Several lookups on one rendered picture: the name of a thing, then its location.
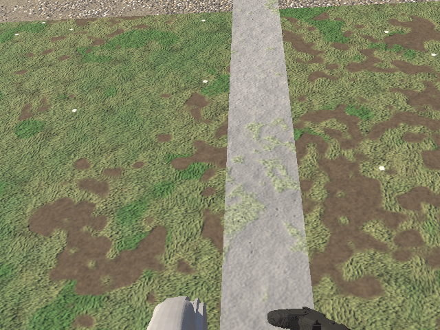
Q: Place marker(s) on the left robot thigh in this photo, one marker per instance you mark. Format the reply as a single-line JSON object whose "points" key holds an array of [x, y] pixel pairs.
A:
{"points": [[179, 313]]}

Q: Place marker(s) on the robot right hand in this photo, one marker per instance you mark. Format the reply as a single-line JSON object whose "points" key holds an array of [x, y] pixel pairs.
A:
{"points": [[302, 319]]}

